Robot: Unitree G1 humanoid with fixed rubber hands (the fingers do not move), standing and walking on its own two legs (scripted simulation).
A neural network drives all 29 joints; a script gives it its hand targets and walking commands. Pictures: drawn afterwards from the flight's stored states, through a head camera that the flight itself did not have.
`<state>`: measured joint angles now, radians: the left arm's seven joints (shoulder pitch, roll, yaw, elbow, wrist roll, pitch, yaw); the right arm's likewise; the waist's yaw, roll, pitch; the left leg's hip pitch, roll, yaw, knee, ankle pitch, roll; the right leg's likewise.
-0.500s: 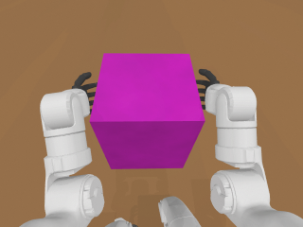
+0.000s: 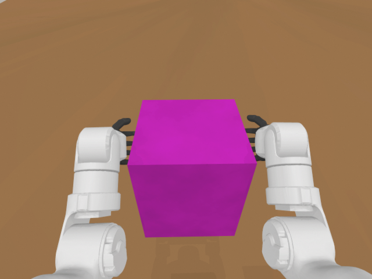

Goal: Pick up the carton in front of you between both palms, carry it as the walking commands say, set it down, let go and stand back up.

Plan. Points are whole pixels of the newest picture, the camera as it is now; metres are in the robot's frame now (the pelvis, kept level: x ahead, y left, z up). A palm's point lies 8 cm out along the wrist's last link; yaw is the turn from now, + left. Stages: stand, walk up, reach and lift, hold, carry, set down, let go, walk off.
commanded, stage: carry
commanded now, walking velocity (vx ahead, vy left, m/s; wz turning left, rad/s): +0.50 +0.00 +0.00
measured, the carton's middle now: (189, 169) +0.36 +0.00 +0.04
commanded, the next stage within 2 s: none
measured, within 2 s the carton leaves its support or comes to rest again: neither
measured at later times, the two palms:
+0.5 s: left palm (126, 97) +0.58 +0.17 +0.09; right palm (232, 95) +0.57 -0.12 +0.10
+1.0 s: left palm (148, 48) +0.85 +0.14 +0.10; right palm (231, 46) +0.86 -0.16 +0.10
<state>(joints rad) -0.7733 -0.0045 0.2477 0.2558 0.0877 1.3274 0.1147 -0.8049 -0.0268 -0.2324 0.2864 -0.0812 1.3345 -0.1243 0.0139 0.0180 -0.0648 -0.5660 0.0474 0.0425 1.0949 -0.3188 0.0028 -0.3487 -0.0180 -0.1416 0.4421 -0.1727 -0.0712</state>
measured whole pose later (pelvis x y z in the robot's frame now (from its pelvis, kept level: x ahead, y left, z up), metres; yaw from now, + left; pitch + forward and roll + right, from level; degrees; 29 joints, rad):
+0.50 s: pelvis +0.30 +0.04 +0.01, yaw -3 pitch +5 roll -1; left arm -0.20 -0.14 0.13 -0.31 0.12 1.20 0.09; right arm -0.21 0.14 -0.13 -0.29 -0.12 1.19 -0.10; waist 0.00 0.00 -0.08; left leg -0.17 0.04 0.17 0.29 -0.21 0.03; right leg -0.55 -0.07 -0.10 0.77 -0.29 0.03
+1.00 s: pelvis +0.59 -0.01 +0.01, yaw +0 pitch +4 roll +1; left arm -0.15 -0.13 0.11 -0.29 0.12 1.20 0.09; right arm -0.16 0.13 -0.10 -0.30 -0.14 1.22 -0.09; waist 0.03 0.01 -0.14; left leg -0.60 0.12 0.11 0.67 -0.13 -0.02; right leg -0.12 -0.03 -0.22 0.26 -0.20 -0.03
